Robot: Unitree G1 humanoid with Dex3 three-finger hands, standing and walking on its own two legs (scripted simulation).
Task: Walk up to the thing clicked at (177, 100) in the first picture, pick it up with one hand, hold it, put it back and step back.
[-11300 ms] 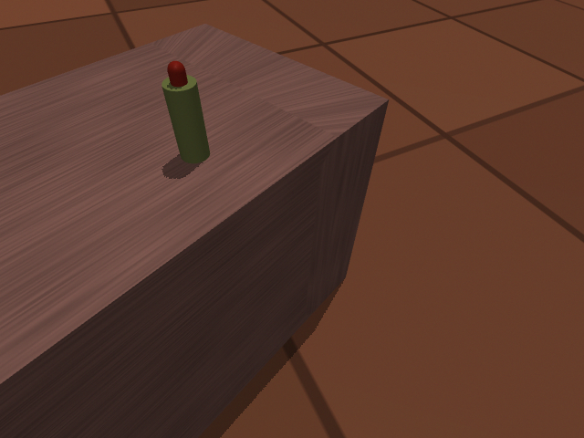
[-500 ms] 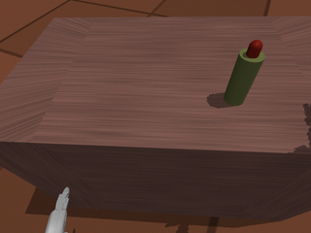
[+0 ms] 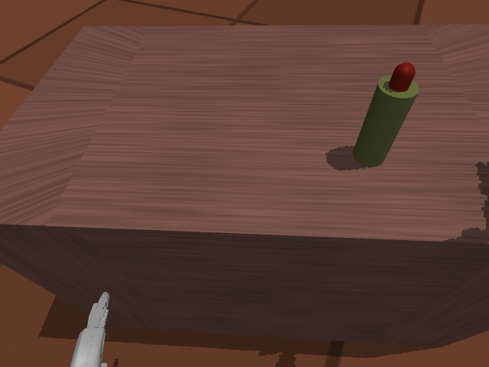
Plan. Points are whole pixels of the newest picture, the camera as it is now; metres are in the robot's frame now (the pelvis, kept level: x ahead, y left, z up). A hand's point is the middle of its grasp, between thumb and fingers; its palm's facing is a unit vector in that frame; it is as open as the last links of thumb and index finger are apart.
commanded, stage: approach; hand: right
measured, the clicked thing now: (385, 116) +0.50 -0.19 +0.13
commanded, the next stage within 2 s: close in in 0.22 s
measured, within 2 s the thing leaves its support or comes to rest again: neither
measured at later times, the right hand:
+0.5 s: hand (412, 148) +0.48 -0.24 +0.09, palm faces +0.07 +1.00 +0.07, open 17.6 cm
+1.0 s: hand (390, 139) +0.48 -0.20 +0.11, palm faces +0.11 +0.99 +0.03, open 17.8 cm
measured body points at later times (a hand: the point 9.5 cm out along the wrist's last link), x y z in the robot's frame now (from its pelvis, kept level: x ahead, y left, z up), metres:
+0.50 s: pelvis -0.01 +0.00 -0.02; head +0.07 -0.03 +0.42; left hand +0.12 +0.27 -0.07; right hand +0.47 -0.30 +0.09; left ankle -0.01 +0.14 -0.73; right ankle -0.01 -0.12 -0.73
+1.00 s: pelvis -0.01 +0.01 -0.03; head +0.06 -0.01 +0.42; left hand +0.12 +0.27 -0.07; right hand +0.47 -0.26 +0.11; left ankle -0.01 +0.14 -0.73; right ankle -0.01 -0.12 -0.73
